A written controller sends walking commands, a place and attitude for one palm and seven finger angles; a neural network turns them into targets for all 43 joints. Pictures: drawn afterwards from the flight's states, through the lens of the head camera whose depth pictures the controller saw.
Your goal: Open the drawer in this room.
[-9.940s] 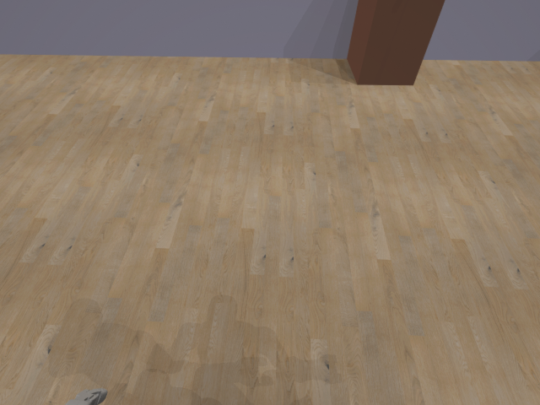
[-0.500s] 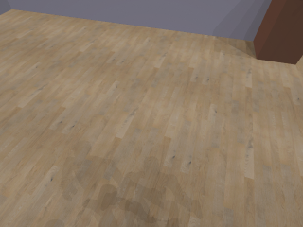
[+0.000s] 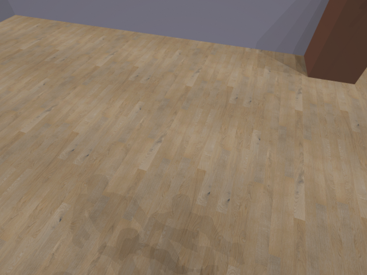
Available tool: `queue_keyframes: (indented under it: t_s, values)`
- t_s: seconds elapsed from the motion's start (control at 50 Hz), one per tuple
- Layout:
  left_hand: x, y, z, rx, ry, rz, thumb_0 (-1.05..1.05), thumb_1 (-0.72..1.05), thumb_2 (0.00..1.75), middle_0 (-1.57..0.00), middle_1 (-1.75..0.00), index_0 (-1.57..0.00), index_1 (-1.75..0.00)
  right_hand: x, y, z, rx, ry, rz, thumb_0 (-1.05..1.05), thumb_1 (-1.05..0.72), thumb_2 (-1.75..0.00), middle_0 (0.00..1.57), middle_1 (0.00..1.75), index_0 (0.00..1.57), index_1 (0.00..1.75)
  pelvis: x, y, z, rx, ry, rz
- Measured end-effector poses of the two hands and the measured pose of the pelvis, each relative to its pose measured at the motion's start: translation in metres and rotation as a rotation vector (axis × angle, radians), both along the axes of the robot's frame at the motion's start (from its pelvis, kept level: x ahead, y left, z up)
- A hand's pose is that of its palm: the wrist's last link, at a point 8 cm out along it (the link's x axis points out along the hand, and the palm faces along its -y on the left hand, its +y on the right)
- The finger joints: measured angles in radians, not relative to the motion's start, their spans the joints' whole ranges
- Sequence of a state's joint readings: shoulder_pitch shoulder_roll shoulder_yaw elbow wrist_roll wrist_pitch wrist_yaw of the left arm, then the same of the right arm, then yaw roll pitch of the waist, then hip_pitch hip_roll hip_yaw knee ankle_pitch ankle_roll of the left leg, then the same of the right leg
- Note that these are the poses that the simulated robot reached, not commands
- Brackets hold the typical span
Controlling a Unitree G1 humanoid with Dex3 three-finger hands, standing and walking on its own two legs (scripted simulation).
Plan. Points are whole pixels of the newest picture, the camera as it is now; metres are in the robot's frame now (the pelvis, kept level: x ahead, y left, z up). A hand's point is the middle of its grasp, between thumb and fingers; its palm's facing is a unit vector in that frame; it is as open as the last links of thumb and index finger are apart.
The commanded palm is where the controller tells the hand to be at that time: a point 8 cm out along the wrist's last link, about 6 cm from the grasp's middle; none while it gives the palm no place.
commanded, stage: stand and wait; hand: left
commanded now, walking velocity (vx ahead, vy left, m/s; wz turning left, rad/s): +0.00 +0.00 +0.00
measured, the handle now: out of the picture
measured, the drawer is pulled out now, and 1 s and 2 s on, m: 0.00 0.00 0.00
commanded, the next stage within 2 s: turn or walk to find it in 0.08 s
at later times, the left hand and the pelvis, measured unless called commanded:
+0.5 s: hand out of the picture +0.08 +0.23 -0.16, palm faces -0.09 -0.95 -0.30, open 7.4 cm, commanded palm none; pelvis +0.00 +0.00 +0.00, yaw -3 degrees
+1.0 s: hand out of the picture +0.09 +0.26 -0.15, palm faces -0.04 -0.94 -0.35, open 7.4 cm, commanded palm none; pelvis +0.01 +0.00 +0.00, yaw +0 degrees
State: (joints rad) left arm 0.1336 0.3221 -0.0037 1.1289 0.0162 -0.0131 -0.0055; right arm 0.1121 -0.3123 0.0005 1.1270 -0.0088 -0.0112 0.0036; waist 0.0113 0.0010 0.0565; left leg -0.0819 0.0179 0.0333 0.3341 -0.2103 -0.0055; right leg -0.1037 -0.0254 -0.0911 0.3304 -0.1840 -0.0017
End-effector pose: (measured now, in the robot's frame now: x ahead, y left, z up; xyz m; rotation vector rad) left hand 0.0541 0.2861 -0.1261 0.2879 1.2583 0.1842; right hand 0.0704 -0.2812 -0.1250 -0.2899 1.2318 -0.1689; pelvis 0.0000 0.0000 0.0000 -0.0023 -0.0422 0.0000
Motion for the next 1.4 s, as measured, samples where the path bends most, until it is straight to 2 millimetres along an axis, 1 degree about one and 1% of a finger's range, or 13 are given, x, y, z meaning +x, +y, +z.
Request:
queue_keyframes:
  t_s: [0.14, 0.22, 0.32, 0.44, 0.52, 0.6, 0.7, 0.84, 1.02, 1.12, 1.24, 1.4]
  values:
    - [0.006, 0.009, 0.004, 0.016, -0.01, -0.008, 0.01, 0.91, 0.9, -0.2, -0.3, -0.2, -0.3, 0.0, -0.01, 0.007, -0.031, -0.016, -0.006, 0.0, -0.91, -0.9, 0.2, 0.29, 0.2, 0.3, -0.001, 0.001, 0.001, 0.0, 0.001, -0.012]
    - [0.01, 0.011, 0.004, 0.027, -0.001, -0.017, 0.01, 0.91, 0.9, -0.2, -0.3, -0.2, -0.3, -0.003, -0.014, 0.008, -0.05, -0.02, -0.028, 0.0, -0.91, -0.9, 0.2, 0.29, 0.2, 0.3, -0.001, 0.002, 0.0, 0.0, 0.007, -0.037]
    - [0.013, 0.002, -0.001, 0.008, 0.019, -0.043, 0.01, 0.91, 0.9, -0.2, -0.3, -0.2, -0.3, -0.019, -0.006, 0.001, -0.028, 0.001, -0.059, 0.0, -0.91, -0.9, 0.2, 0.29, 0.2, 0.3, -0.002, 0.003, -0.001, 0.001, 0.007, -0.055]
    - [0.021, -0.008, -0.002, -0.018, 0.004, -0.067, 0.01, 0.91, 0.9, -0.2, -0.3, -0.2, -0.3, -0.042, 0.004, -0.005, 0.003, 0.052, -0.084, 0.0, -0.91, -0.9, 0.2, 0.29, 0.2, 0.3, -0.002, 0.004, 0.0, 0.002, 0.004, -0.056]
    - [0.028, -0.008, 0.0, -0.016, -0.017, -0.078, 0.01, 0.91, 0.9, -0.2, -0.3, -0.2, -0.3, -0.05, 0.003, -0.005, 0.004, 0.067, -0.095, 0.0, -0.91, -0.9, 0.2, 0.29, 0.2, 0.3, -0.002, 0.004, 0.0, 0.002, 0.002, -0.054]
    - [0.035, -0.003, 0.003, -0.002, -0.036, -0.083, 0.01, 0.91, 0.9, -0.2, -0.3, -0.2, -0.3, -0.051, -0.003, -0.002, -0.008, 0.066, -0.099, 0.0, -0.91, -0.9, 0.2, 0.29, 0.2, 0.3, -0.002, 0.004, 0.001, 0.002, 0.004, -0.052]
    - [0.041, 0.006, 0.008, 0.02, -0.051, -0.085, 0.01, 0.91, 0.9, -0.2, -0.3, -0.2, -0.3, -0.044, -0.013, 0.002, -0.031, 0.05, -0.093, 0.0, -0.91, -0.9, 0.2, 0.29, 0.2, 0.3, 0.0, 0.003, 0.001, 0.002, 0.006, -0.049]
    - [0.042, 0.015, 0.011, 0.038, -0.064, -0.062, 0.01, 0.91, 0.9, -0.2, -0.3, -0.2, -0.3, -0.023, -0.021, 0.008, -0.055, 0.028, -0.053, 0.0, -0.91, -0.9, 0.2, 0.29, 0.2, 0.3, 0.002, 0.003, 0.001, 0.002, 0.01, -0.02]
    - [0.028, 0.016, 0.009, 0.034, -0.04, -0.032, 0.01, 0.91, 0.9, -0.2, -0.3, -0.2, -0.3, 0.011, -0.016, 0.01, -0.049, -0.021, -0.002, 0.0, -0.91, -0.9, 0.2, 0.29, 0.2, 0.3, 0.006, 0.004, 0.001, 0.0, 0.007, -0.007]
    - [0.019, 0.016, 0.007, 0.027, -0.014, -0.016, 0.01, 0.91, 0.9, -0.2, -0.3, -0.2, -0.3, 0.024, -0.01, 0.011, -0.04, -0.042, 0.017, 0.0, -0.91, -0.9, 0.2, 0.29, 0.2, 0.3, 0.008, 0.004, 0.002, 0.0, 0.009, -0.006]
    - [0.012, 0.015, 0.005, 0.022, 0.007, 0.0, 0.01, 0.91, 0.9, -0.2, -0.3, -0.2, -0.3, 0.031, -0.007, 0.01, -0.036, -0.043, 0.026, 0.0, -0.91, -0.9, 0.2, 0.29, 0.2, 0.3, 0.012, 0.005, 0.002, 0.0, 0.012, -0.004]
    - [0.014, 0.016, 0.004, 0.023, 0.013, 0.004, 0.01, 0.91, 0.9, -0.2, -0.3, -0.2, -0.3, 0.028, -0.007, 0.009, -0.04, -0.025, 0.018, 0.0, -0.91, -0.9, 0.2, 0.29, 0.2, 0.3, 0.016, 0.006, 0.002, 0.0, 0.014, -0.004]
